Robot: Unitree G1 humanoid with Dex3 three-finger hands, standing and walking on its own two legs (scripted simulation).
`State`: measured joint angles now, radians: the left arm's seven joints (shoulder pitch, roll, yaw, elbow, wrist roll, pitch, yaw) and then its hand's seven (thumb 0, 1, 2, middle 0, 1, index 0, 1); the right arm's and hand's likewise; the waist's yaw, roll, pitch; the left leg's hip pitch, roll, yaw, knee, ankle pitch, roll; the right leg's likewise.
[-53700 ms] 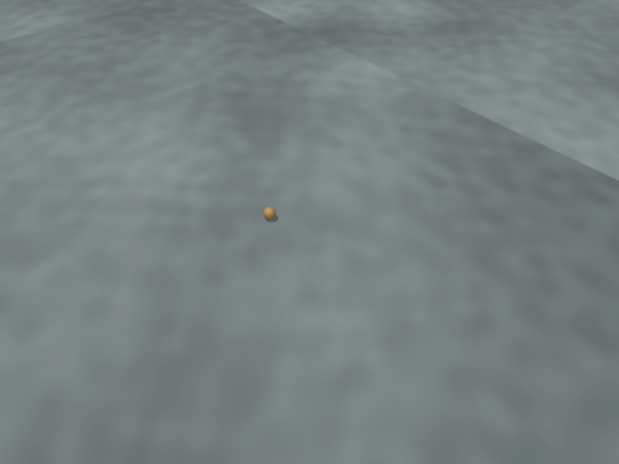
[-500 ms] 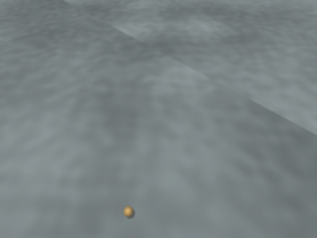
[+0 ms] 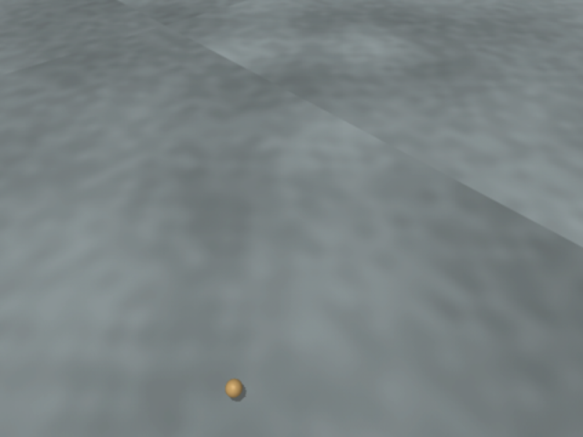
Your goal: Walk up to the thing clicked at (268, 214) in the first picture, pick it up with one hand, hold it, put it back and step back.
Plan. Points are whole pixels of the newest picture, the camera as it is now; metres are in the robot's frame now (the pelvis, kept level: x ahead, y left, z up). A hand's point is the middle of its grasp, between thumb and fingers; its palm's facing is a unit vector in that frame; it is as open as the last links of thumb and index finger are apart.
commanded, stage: stand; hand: left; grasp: from above
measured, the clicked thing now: (233, 388) +0.40 +0.22 -0.75
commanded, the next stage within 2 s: step back in 0.50 s
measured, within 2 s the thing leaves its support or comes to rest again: neither
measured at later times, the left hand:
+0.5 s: hand out of the picture +0.07 +0.25 -0.16, palm faces -0.02 -0.94 -0.34, open 7.4 cm
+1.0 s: hand out of the picture +0.02 +0.26 -0.17, palm faces -0.04 -0.90 -0.42, open 7.4 cm
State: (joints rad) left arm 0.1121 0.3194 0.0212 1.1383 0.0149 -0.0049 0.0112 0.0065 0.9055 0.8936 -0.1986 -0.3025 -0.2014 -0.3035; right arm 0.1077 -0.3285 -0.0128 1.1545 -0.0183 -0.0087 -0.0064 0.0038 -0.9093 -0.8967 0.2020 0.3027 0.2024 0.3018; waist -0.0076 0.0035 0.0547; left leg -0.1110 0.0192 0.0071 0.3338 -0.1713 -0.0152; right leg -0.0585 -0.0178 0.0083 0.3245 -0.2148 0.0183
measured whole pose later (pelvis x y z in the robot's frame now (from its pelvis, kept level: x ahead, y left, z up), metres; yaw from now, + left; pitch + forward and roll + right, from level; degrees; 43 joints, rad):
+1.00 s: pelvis -0.09 -0.02 -0.04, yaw -2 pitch -2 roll +0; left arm 0.13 0.40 0.07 0.89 0.01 0.04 0.00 0.01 0.91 0.89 -0.20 -0.30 -0.20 -0.30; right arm 0.08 -0.39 -0.05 0.90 -0.04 0.04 0.00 0.00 -0.91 -0.90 0.20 0.30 0.20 0.30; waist 0.01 0.02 0.16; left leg -0.45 0.07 0.01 0.70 -0.21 -0.01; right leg -0.35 0.04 0.03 0.92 -0.52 -0.03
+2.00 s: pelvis -0.39 -0.02 -0.02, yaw -4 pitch -3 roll +1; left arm 0.25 0.35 0.07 0.87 0.05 0.05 0.00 0.01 0.90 0.89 -0.20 -0.30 -0.20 -0.30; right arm 0.17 -0.41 -0.07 0.88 -0.01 0.07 -0.01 0.00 -0.91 -0.90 0.20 0.30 0.20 0.30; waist 0.02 0.03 0.14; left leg -0.53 -0.11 -0.13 1.09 -0.43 -0.02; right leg -0.26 -0.02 0.03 0.64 -0.33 -0.01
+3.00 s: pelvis -0.66 -0.01 -0.02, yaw -1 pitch -4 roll +1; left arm 0.23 0.42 0.07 0.99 0.02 0.01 -0.02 0.01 0.91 0.89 -0.20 -0.30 -0.20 -0.30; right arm 0.24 -0.33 -0.04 0.99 -0.05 -0.01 0.02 0.01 -0.91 -0.90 0.20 0.30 0.21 0.30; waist 0.01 -0.04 0.06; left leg -0.22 -0.01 -0.01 0.57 -0.29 0.00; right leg -0.29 -0.03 0.01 0.70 -0.44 -0.02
